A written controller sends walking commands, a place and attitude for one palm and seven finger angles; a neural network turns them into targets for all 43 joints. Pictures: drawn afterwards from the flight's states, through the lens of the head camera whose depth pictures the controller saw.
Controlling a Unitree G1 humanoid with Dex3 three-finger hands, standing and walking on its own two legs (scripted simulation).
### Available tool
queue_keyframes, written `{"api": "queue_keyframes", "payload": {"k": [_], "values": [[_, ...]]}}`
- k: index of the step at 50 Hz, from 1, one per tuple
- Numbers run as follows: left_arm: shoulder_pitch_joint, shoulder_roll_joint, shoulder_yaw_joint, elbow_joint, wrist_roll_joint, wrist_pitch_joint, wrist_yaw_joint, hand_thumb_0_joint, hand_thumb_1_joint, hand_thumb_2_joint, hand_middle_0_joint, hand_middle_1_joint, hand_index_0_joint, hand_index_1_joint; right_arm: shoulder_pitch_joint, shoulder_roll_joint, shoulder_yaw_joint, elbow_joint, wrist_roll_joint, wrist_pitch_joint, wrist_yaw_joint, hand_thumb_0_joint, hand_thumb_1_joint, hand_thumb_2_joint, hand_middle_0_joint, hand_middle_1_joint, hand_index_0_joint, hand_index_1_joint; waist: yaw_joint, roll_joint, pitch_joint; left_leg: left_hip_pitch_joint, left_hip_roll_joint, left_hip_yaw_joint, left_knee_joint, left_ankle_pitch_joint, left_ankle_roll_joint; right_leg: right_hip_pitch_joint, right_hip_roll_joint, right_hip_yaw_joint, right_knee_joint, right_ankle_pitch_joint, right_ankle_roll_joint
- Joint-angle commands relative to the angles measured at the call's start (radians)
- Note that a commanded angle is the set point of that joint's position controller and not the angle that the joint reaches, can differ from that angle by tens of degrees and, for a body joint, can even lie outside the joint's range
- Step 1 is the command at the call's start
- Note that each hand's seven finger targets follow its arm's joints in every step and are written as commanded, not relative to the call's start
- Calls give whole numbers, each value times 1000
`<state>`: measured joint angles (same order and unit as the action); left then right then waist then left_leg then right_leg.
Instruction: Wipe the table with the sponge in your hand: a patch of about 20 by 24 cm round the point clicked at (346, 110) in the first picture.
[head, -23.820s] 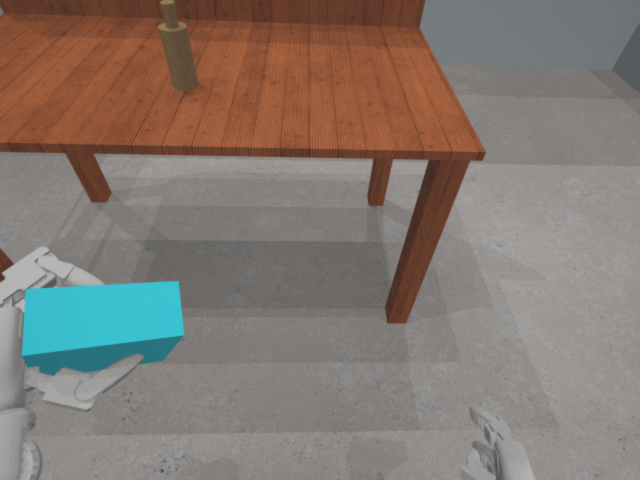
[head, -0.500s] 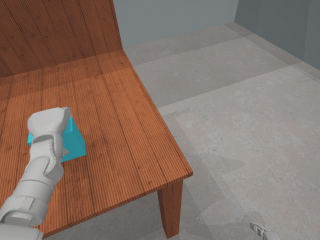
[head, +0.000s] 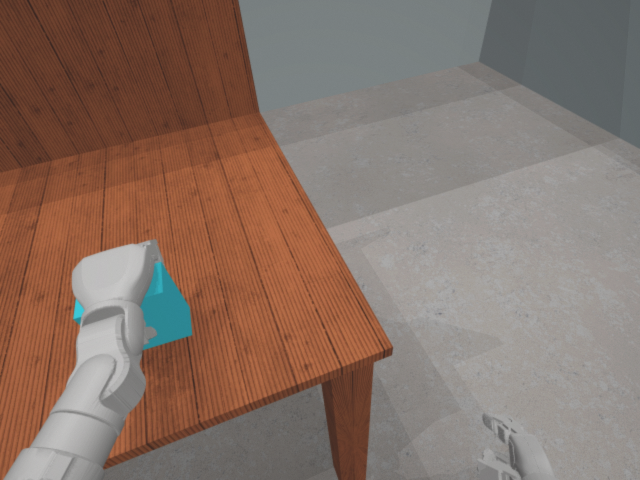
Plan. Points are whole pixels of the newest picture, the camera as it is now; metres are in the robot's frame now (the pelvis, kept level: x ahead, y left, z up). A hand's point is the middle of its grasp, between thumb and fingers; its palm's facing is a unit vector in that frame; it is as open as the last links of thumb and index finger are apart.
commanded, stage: wipe back along the middle lane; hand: left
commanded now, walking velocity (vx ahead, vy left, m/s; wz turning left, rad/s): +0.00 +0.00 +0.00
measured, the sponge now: (144, 319) +0.31 +0.28 +0.03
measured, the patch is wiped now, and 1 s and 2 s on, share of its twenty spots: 0.35 0.50 0.80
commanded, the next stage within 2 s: slide across to the third lane in 0.52 s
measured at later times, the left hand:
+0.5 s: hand (137, 332) +0.26 +0.25 +0.08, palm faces +0.08 -0.07 -0.99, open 9.6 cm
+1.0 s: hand (164, 335) +0.26 +0.22 +0.08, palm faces +0.04 -0.06 -1.00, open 9.6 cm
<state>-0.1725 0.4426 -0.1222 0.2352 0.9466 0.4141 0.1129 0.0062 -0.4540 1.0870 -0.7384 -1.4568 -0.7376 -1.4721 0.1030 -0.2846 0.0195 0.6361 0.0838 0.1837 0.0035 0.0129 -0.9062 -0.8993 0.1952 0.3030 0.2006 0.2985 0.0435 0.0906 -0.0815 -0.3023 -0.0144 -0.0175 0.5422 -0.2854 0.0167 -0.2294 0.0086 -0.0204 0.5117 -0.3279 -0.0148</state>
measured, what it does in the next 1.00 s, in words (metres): stands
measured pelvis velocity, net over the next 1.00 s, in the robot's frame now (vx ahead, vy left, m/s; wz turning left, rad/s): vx -0.02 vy -0.01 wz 0.00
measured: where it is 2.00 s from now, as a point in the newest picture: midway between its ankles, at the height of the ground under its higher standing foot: outside the picture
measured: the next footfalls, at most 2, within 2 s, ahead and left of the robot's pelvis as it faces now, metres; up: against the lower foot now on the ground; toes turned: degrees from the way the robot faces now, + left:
none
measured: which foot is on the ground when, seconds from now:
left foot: down 0.00-1.00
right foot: down 0.00-1.00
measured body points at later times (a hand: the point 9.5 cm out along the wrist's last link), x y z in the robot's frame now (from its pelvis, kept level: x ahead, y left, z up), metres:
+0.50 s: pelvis +0.00 +0.00 +0.00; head -0.02 -0.05 +0.45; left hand +0.25 +0.25 +0.13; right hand +0.22 -0.23 -0.10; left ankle +0.00 +0.11 -0.73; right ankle -0.04 -0.11 -0.73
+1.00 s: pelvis -0.02 -0.01 +0.00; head -0.04 -0.06 +0.45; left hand +0.25 +0.22 +0.13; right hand +0.21 -0.23 -0.09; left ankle +0.00 +0.11 -0.73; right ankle -0.04 -0.11 -0.73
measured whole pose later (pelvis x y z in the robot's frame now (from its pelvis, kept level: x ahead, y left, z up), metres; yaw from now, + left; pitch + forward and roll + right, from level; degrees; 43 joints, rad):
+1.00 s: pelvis -0.02 -0.01 +0.00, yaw +0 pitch -1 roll +1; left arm -0.05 0.37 -0.26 0.01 0.97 0.53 0.07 0.00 -0.47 1.09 -0.75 -1.44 -0.77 -1.41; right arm 0.04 -0.28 0.02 0.65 0.07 0.15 -0.01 0.01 -0.91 -0.90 0.19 0.30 0.20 0.30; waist 0.08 0.11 -0.05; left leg -0.24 -0.01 -0.02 0.52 -0.26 0.00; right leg -0.19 0.01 -0.02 0.54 -0.33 -0.03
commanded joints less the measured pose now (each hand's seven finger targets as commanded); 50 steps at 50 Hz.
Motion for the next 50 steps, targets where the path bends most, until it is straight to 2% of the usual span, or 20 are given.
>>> {"api": "queue_keyframes", "payload": {"k": [1,4,8,14,15,18,19,21,24,25,29,30,32,34,35,36,39,46,49,50], "values": [[-21,74,19,-73,-45,14,-39,0,100,1300,-1200,-1600,-1200,-1600,-157,-111,-41,-152,4,-50,-6,0,-900,-900,200,300,200,300,7,-149,-93,55,-21,0,-58,250,32,52,34,-7,-52,355,-39],[-10,87,32,-108,-44,30,-40,0,100,1300,-1200,-1600,-1200,-1600,-178,-114,-40,-158,2,-50,-7,0,-900,-900,200,300,200,300,18,-134,-90,55,-21,-5,-68,242,31,52,35,6,-56,336,-43],[15,38,-12,-133,-44,40,-42,0,100,1300,-1200,-1600,-1200,-1600,-177,-108,-39,-158,3,-57,-7,0,-900,-900,200,300,200,300,12,-144,-94,63,-21,-1,-61,252,31,54,34,-4,-47,348,-39],[150,55,27,-216,-58,41,-37,0,100,1300,-1200,-1600,-1200,-1600,-198,-105,-39,-168,0,-69,3,0,-900,-900,200,300,200,300,34,-137,-123,70,-18,-1,-56,287,28,93,33,16,-35,410,-41],[150,9,-16,-232,-57,41,-37,0,100,1300,-1200,-1600,-1200,-1600,-199,-98,-38,-168,0,-71,5,0,-900,-900,200,300,200,300,23,-137,-119,75,-21,4,-49,296,29,89,32,6,-30,421,-38],[238,26,11,-271,-68,43,-31,0,100,1300,-1200,-1600,-1200,-1600,-203,-96,-39,-172,0,-77,10,0,-900,-900,200,300,200,300,34,-157,-107,65,-21,9,-44,307,28,105,29,14,-27,468,-34],[244,49,34,-285,-66,51,-30,0,100,1300,-1200,-1600,-1200,-1600,-216,-98,-38,-173,-2,-75,10,0,-900,-900,200,300,200,300,42,-164,-101,62,-20,4,-52,294,27,105,31,26,-29,453,-37],[252,14,5,-309,-69,57,-27,0,100,1300,-1200,-1600,-1200,-1600,-214,-92,-38,-175,-1,-77,9,0,-900,-900,200,300,200,300,34,-176,-83,63,-21,10,-49,292,30,99,30,15,-29,452,-32],[271,70,54,-333,-64,72,-23,0,100,1300,-1200,-1600,-1200,-1600,-236,-97,-36,-171,-2,-75,6,0,-900,-900,200,300,200,300,45,-164,-58,58,-20,6,-62,262,27,91,32,41,-39,413,-36],[265,17,5,-352,-65,72,-25,0,100,1300,-1200,-1600,-1200,-1600,-236,-89,-33,-175,-3,-77,5,0,-900,-900,200,300,200,300,35,-161,-70,65,-21,14,-58,270,30,99,28,24,-34,424,-32],[311,41,26,-378,-56,83,-23,0,100,1300,-1200,-1600,-1200,-1600,-252,-91,-33,-177,-3,-78,5,0,-900,-900,200,300,200,300,48,-139,-50,66,-19,5,-69,245,26,81,34,44,-43,368,-38],[292,-3,-22,-388,-55,85,-24,0,100,1300,-1200,-1600,-1200,-1600,-252,-85,-31,-177,-2,-78,3,0,-900,-900,200,300,200,300,36,-144,-52,69,-19,11,-67,234,29,76,31,29,-43,348,-33],[235,-6,-37,-387,-44,92,-24,0,100,1300,-1200,-1600,-1200,-1600,-250,-89,-33,-173,-4,-77,-1,0,-900,-900,200,300,200,300,29,-135,-41,71,-18,9,-72,212,30,54,32,28,-51,312,-35],[169,34,-14,-400,-34,104,-23,0,100,1300,-1200,-1600,-1200,-1600,-262,-94,-33,-171,-9,-77,-9,0,-900,-900,200,300,200,300,30,-139,-50,81,-17,3,-79,192,33,44,36,46,-61,277,-38],[125,-3,-55,-395,-34,108,-26,0,100,1300,-1200,-1600,-1200,-1600,-261,-90,-33,-168,-8,-79,-14,0,-900,-900,200,300,200,300,18,-143,-54,88,-21,11,-72,186,37,44,30,34,-63,274,-33],[116,16,-37,-376,-33,109,-27,0,100,1300,-1200,-1600,-1200,-1600,-254,-91,-34,-161,-9,-81,-17,0,-900,-900,200,300,200,300,20,-166,-52,88,-22,9,-72,182,38,42,31,36,-65,271,-32],[70,26,-41,-398,-26,111,-35,0,100,1300,-1200,-1600,-1200,-1600,-273,-92,-32,-164,-12,-82,-21,0,-900,-900,200,300,200,300,25,-130,-82,110,-23,5,-78,186,39,50,32,48,-66,265,-38],[-61,-66,-148,-353,-20,85,-52,0,100,1300,-1200,-1600,-1200,-1600,-267,-81,-30,-152,-11,-92,-21,0,-900,-900,200,300,200,300,3,-132,-59,120,-23,-1,-82,143,40,10,31,20,-72,197,-37],[-69,-25,-106,-331,-10,83,-42,0,100,1300,-1200,-1600,-1200,-1600,-275,-87,-32,-149,-12,-91,-16,0,-900,-900,200,300,200,300,21,-153,-87,119,-20,-5,-90,144,36,26,37,40,-69,193,-44],[-90,-84,-158,-340,-13,83,-39,0,100,1300,-1200,-1600,-1200,-1600,-278,-79,-29,-156,-10,-91,-13,0,-900,-900,200,300,200,300,13,-144,-93,117,-22,-1,-86,147,37,30,31,17,-61,195,-41]]}}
